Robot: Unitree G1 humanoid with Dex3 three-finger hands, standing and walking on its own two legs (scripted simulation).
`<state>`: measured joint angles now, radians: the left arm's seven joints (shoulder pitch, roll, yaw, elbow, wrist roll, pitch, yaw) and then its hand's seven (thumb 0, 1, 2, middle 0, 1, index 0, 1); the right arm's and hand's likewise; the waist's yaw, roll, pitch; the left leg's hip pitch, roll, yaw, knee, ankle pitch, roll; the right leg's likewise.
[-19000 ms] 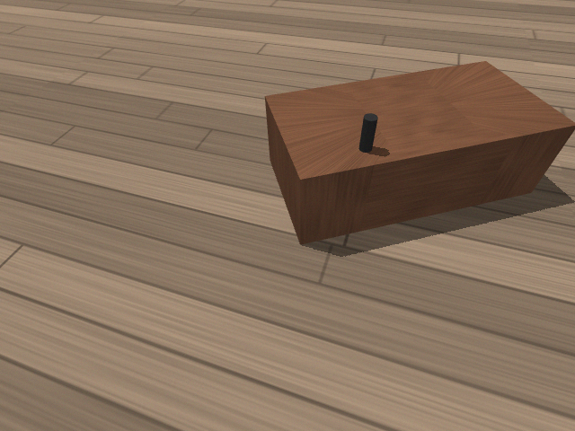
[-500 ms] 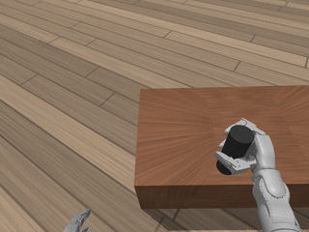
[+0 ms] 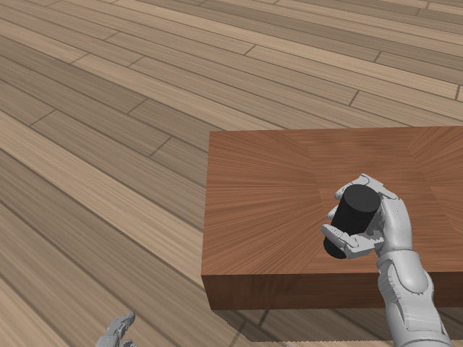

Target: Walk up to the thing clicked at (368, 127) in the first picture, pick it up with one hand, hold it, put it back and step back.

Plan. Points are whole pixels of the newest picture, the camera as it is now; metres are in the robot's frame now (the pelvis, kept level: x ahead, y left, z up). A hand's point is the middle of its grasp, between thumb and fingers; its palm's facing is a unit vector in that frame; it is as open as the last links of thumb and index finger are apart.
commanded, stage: hold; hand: right
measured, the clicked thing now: (348, 224) +0.32 -0.16 +0.06
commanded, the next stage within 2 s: crouch in 0.12 s
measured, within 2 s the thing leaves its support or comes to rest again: neither
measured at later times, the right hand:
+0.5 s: hand (340, 219) +0.34 -0.16 +0.04, palm faces +0.05 +1.00 +0.02, open 8.3 cm
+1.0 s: hand (320, 214) +0.42 -0.17 -0.09, palm faces +0.02 +1.00 +0.00, open 8.3 cm
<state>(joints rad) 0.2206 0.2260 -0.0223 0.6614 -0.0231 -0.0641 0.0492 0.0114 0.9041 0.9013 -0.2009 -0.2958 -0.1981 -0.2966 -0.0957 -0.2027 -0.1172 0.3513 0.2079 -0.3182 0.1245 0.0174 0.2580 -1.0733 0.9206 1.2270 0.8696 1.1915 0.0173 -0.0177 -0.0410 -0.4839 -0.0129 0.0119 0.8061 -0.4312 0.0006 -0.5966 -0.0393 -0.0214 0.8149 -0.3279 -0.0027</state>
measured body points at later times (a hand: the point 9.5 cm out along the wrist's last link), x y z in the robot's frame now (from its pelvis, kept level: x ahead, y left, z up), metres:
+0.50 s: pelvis +0.00 +0.01 -0.01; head +0.05 +0.00 +0.44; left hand +0.15 +0.25 -0.11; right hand +0.33 -0.21 +0.04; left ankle -0.01 +0.12 -0.70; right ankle +0.05 -0.12 -0.70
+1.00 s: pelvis -0.02 +0.00 -0.11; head +0.12 -0.01 +0.32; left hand +0.07 +0.26 -0.24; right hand +0.42 -0.22 -0.09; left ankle -0.01 +0.12 -0.70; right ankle +0.05 -0.12 -0.70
